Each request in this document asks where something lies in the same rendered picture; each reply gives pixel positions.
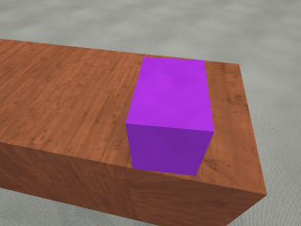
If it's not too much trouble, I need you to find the carton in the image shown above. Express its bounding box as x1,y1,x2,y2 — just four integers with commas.
125,56,214,176

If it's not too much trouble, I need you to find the pedestal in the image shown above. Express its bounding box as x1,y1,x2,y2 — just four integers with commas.
0,39,267,226

